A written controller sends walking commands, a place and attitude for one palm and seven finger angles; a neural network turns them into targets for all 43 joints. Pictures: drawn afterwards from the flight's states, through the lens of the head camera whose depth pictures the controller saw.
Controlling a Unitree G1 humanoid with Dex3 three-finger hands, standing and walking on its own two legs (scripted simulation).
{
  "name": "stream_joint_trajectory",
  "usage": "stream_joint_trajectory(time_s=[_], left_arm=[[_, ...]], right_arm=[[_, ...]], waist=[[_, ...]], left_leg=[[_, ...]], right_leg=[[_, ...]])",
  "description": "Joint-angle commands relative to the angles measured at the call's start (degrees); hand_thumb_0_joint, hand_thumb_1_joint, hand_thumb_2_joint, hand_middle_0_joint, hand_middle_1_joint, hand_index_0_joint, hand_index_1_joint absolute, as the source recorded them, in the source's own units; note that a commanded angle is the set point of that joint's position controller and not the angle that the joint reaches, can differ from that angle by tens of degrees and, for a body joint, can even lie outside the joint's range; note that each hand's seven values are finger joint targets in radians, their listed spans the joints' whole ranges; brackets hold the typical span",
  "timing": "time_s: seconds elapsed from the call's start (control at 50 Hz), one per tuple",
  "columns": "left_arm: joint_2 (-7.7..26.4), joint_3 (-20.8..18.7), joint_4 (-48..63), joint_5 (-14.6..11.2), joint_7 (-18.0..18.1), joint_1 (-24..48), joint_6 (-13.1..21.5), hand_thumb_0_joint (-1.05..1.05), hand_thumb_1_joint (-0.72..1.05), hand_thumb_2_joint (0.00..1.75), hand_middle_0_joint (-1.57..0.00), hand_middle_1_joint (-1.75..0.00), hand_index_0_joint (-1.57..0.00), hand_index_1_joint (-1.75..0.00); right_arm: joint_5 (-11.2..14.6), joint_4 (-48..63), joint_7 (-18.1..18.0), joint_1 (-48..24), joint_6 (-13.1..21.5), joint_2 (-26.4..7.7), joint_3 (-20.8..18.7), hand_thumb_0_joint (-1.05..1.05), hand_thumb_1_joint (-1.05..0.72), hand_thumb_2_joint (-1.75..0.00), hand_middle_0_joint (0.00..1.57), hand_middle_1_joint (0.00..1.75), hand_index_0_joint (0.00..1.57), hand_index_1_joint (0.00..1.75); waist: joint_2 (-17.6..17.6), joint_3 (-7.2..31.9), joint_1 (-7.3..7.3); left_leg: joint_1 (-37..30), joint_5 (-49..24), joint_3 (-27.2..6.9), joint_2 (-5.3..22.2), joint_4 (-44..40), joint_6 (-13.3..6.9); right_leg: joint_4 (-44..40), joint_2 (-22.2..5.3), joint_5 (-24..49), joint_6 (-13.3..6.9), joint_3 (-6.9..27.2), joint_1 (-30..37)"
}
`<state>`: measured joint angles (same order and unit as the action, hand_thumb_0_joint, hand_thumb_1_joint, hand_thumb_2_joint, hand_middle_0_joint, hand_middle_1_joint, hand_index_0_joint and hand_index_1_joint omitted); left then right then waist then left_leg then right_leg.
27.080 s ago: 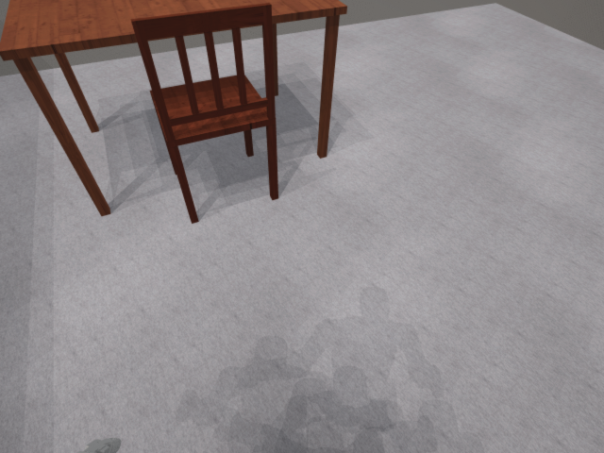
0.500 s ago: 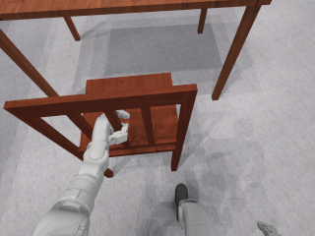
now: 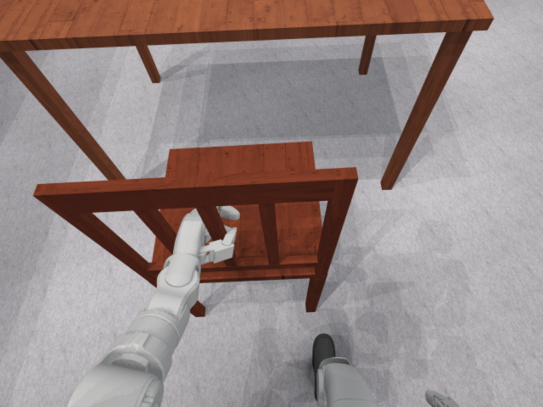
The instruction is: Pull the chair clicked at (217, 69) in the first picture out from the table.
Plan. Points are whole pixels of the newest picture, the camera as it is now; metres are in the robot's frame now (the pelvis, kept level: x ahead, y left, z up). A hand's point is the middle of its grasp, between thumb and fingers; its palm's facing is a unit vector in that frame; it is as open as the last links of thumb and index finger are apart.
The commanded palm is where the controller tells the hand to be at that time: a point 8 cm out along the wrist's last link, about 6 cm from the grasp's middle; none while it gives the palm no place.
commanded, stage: step backward, pulling the chair out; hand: left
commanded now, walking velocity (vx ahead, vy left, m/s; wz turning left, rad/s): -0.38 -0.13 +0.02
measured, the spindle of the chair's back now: (220, 238) +0.39 +0.10 -0.08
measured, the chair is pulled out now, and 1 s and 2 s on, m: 0.30 0.29 0.30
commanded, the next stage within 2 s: none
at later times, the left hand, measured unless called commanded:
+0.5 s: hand (226, 238) +0.37 +0.09 -0.05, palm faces -0.05 -0.98 -0.21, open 5.6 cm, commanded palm +0.35 +0.14 -0.05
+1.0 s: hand (225, 240) +0.37 +0.09 -0.05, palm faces -0.08 -0.98 -0.21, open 5.5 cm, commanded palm +0.36 +0.14 -0.05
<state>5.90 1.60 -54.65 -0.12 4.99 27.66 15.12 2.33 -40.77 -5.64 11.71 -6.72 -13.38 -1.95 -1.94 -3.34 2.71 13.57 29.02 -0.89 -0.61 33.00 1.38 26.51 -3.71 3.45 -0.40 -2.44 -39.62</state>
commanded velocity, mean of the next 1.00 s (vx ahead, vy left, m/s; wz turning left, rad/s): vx -0.38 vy -0.08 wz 0.01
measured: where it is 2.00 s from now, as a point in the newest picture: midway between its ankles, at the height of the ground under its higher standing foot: outside the picture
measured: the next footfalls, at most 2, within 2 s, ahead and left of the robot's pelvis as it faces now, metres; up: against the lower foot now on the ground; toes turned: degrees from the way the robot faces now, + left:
none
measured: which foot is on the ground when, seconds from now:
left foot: down 0.00-1.00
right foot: down 0.00-1.00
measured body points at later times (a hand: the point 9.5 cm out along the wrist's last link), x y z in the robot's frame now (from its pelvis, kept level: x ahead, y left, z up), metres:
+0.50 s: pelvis -0.01 -0.01 +0.00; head +0.10 -0.04 +0.43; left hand +0.37 +0.14 -0.04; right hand +0.05 -0.28 -0.15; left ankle -0.14 +0.14 -0.71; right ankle +0.17 -0.12 -0.71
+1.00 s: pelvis +0.00 -0.01 +0.00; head +0.10 -0.03 +0.44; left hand +0.37 +0.14 -0.04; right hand +0.07 -0.27 -0.15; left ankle -0.14 +0.14 -0.71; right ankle +0.17 -0.12 -0.71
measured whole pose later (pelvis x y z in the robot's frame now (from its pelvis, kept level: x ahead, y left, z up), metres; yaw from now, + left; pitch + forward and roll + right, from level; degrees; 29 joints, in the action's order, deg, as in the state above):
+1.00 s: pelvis +0.00 -0.01 +0.00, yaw +0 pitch +10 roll +1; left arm 6.9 -0.3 -53.5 0.7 5.7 27.8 13.7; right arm 1.8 -40.1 -4.2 13.3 -6.5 -13.9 -2.7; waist -1.4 -3.4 3.5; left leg 14.1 29.8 -1.5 0.3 34.4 2.1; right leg 27.7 -3.2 2.7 -1.0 -3.4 -39.9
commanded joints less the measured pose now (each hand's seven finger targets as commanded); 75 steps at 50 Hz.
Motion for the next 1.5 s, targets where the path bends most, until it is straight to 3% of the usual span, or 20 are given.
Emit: stream_joint_trajectory(time_s=[0.0,0.06,0.14,0.2,0.24,0.32,0.44,0.48,0.54,0.68,0.74,0.88,0.92,1.0,1.08,1.16,1.24,1.32,1.38,1.48], left_arm=[[10.0,-2.9,11.7,1.2,0.9,21.5,2.9,0.0,0.9,0.9,-0.5,-1.45,-0.5,-1.45],[9.5,-2.8,10.9,1.5,0.9,21.1,2.8,0.0,0.9,0.9,-0.5,-1.45,-0.5,-1.45],[9.9,-3.2,11.9,1.7,0.9,20.3,2.8,0.0,0.9,0.9,-0.5,-1.45,-0.5,-1.45],[10.2,-3.6,12.2,1.2,1.1,19.0,2.1,0.0,0.9,0.9,-0.5,-1.45,-0.5,-1.45],[9.9,-3.4,12.3,1.1,1.4,18.1,1.7,0.0,0.9,0.9,-0.5,-1.45,-0.5,-1.45],[10.5,-3.8,13.8,1.0,1.7,16.9,1.9,0.0,0.9,0.9,-0.5,-1.45,-0.5,-1.45],[11.1,-4.3,14.1,0.6,2.4,15.7,0.9,0.0,0.9,0.9,-0.5,-1.45,-0.5,-1.45],[11.2,-4.3,14.0,0.7,2.7,15.8,0.8,0.0,0.9,0.9,-0.5,-1.45,-0.5,-1.45],[11.2,-4.3,13.9,0.8,2.9,14.1,0.8,0.0,0.9,0.9,-0.5,-1.45,-0.5,-1.45],[10.8,-4.2,14.9,1.1,2.8,15.5,1.0,0.0,0.9,0.9,-0.5,-1.45,-0.5,-1.45],[10.9,-4.1,14.4,1.5,2.7,16.1,1.5,0.0,0.9,0.9,-0.5,-1.45,-0.5,-1.45],[10.3,-4.0,12.8,1.9,1.8,18.4,2.0,0.0,0.9,0.9,-0.5,-1.45,-0.5,-1.45],[10.3,-3.9,12.5,1.9,1.6,18.9,2.1,0.0,0.9,0.9,-0.5,-1.45,-0.5,-1.45],[10.5,-3.9,11.9,1.8,1.5,19.0,2.4,0.0,0.9,0.9,-0.5,-1.45,-0.5,-1.45],[10.5,-4.3,12.0,1.9,1.7,19.0,2.4,0.0,0.9,0.9,-0.5,-1.45,-0.5,-1.45],[11.1,-4.7,11.6,1.7,2.1,18.2,2.0,0.0,0.9,0.9,-0.5,-1.45,-0.5,-1.45],[11.0,-4.6,11.9,1.5,2.4,16.6,1.7,0.0,0.9,0.9,-0.5,-1.45,-0.5,-1.45],[11.3,-4.8,13.5,1.2,2.6,15.7,1.5,0.0,0.9,0.9,-0.5,-1.45,-0.5,-1.45],[11.9,-5.2,14.4,1.1,2.9,15.9,1.3,0.0,0.9,0.9,-0.5,-1.45,-0.5,-1.45],[12.2,-5.1,14.8,1.1,3.3,15.2,0.9,0.0,0.9,0.9,-0.5,-1.45,-0.5,-1.45]], right_arm=[[0.0,3.9,-0.7,5.7,1.4,-8.0,-3.4,0.0,-0.9,-0.9,0.2,0.3,0.2,0.3],[-0.3,3.5,-0.4,6.7,1.6,-7.8,-3.4,0.0,-0.9,-0.9,0.2,0.3,0.2,0.3],[-0.6,4.0,-0.3,6.4,1.6,-8.1,-3.7,0.0,-0.9,-0.9,0.2,0.3,0.2,0.3],[-0.1,4.2,0.1,6.4,1.2,-8.3,-3.7,0.0,-0.9,-0.9,0.2,0.3,0.2,0.3],[-0.1,4.5,0.3,6.6,1.1,-8.2,-3.4,0.0,-0.9,-0.9,0.2,0.3,0.2,0.3],[-0.4,5.4,0.3,5.2,1.0,-8.8,-3.4,0.0,-0.9,-0.9,0.2,0.3,0.2,0.3],[0.3,5.3,1.0,6.6,0.7,-8.3,-3.1,0.0,-0.9,-0.9,0.2,0.3,0.2,0.3],[0.4,5.0,1.0,6.8,0.7,-8.4,-3.0,0.0,-0.9,-0.9,0.2,0.3,0.2,0.3],[0.0,5.4,1.0,5.8,0.6,-9.3,-3.1,0.0,-0.9,-0.9,0.2,0.3,0.2,0.3],[0.2,5.9,1.1,6.4,0.4,-8.7,-3.3,0.0,-0.9,-0.9,0.2,0.3,0.2,0.3],[-0.3,5.8,0.9,6.3,0.7,-9.0,-3.5,0.0,-0.9,-0.9,0.2,0.3,0.2,0.3],[-0.5,4.9,0.7,7.7,1.1,-8.7,-3.9,0.0,-0.9,-0.9,0.2,0.3,0.2,0.3],[-0.7,4.6,0.6,7.6,1.4,-8.7,-3.9,0.0,-0.9,-0.9,0.2,0.3,0.2,0.3],[-0.7,4.4,0.5,7.0,1.7,-8.7,-3.8,0.0,-0.9,-0.9,0.2,0.3,0.2,0.3],[-0.5,4.4,0.8,7.8,1.9,-8.3,-3.8,0.0,-0.9,-0.9,0.2,0.3,0.2,0.3],[-0.5,4.2,0.9,7.8,2.0,-8.4,-3.7,0.0,-0.9,-0.9,0.2,0.3,0.2,0.3],[-0.3,4.7,1.0,7.0,2.0,-8.8,-3.5,0.0,-0.9,-0.9,0.2,0.3,0.2,0.3],[-0.2,5.3,1.1,6.6,1.8,-8.9,-3.3,0.0,-0.9,-0.9,0.2,0.3,0.2,0.3],[0.0,5.5,1.3,6.7,1.6,-8.7,-3.2,0.0,-0.9,-0.9,0.2,0.3,0.2,0.3],[0.1,5.4,1.4,6.9,1.4,-8.7,-3.1,0.0,-0.9,-0.9,0.2,0.3,0.2,0.3]], waist=[[6.9,24.7,0.98],[5.8,25.2,1.48],[1.3,25.6,1.22],[6.8,26.9,1.08],[7.2,25.7,1.29],[-0.2,23.8,0.78],[8.1,25.4,0.8],[7.6,26.1,1.03],[1.3,24.7,0.5],[6.6,25.6,0.81],[1.7,24.3,0.79],[5.2,25.7,1.36],[3.7,24.5,1.38],[2.1,24.0,1.03],[5.8,25.4,1.0],[5.7,25.4,0.89],[3.1,24.4,0.6],[3.6,24.8,0.44],[7.2,25.2,0.33],[6.7,25.5,0.36]], left_leg=[[11.8,-17.8,-1.9,3.8,-2.6,0.1],[10.9,-15.4,-1.7,3.4,-4.0,0.1],[12.2,-22.1,-2.9,4.8,-3.9,0.1],[12.0,-16.1,-2.2,3.4,-0.9,0.5],[11.8,-10.7,-1.9,3.0,-3.5,0.1],[13.6,-14.9,-4.2,5.5,-7.4,-0.8],[12.0,-6.0,-0.9,2.0,-2.8,-0.2],[10.9,-5.6,-0.6,1.8,-3.9,-0.3],[13.0,-9.1,-2.7,3.7,-7.2,-0.9],[11.7,-7.8,-1.8,3.1,-5.7,-0.4],[11.9,-12.9,-2.8,4.6,-7.3,-0.6],[10.6,-17.3,-2.2,4.8,-3.8,0.2],[10.2,-18.3,-2.8,5.5,-5.1,-0.2],[11.1,-16.8,-3.1,5.6,-5.0,-0.2],[11.8,-14.0,-2.1,4.2,-2.9,0.0],[11.8,-11.7,-1.9,3.9,-3.5,-0.2],[12.3,-10.1,-2.7,4.3,-5.3,-0.6],[12.3,-9.0,-2.7,4.2,-5.3,-0.7],[12.4,-5.3,-1.6,3.0,-3.7,-0.4],[10.6,-4.1,-1.0,2.4,-4.3,-0.6]], right_leg=[[1.8,-3.6,3.5,-2.0,6.4,32.6],[1.6,-3.6,2.3,-1.4,5.7,31.0],[4.2,-2.6,7.1,-1.2,5.2,32.9],[1.3,-5.3,5.2,-2.6,7.0,34.2],[0.0,-4.9,-0.4,-1.5,6.4,32.2],[3.4,-2.2,-0.4,-0.4,4.8,33.0],[-3.0,-6.0,-5.3,-1.4,7.7,33.5],[-3.7,-5.7,-6.7,-0.8,7.1,33.2],[-0.9,-3.9,-4.1,-0.5,6.1,34.8],[-2.0,-4.7,-4.6,-0.9,6.6,33.7],[0.6,-3.3,-1.1,-0.7,5.6,33.4],[2.0,-4.2,5.2,-1.7,6.2,32.5],[2.7,-3.4,4.8,-1.4,5.6,31.8],[3.0,-3.7,3.4,-1.5,5.7,32.5],[1.6,-4.9,2.5,-1.7,6.9,32.9],[0.9,-5.3,1.0,-1.3,7.0,33.3],[0.5,-5.0,-2.0,-1.1,6.7,33.2],[-0.3,-5.1,-2.7,-1.2,7.1,34.4],[-2.5,-6.4,-6.0,-1.2,8.0,34.3],[-4.8,-6.8,-8.0,-0.8,8.0,34.7]])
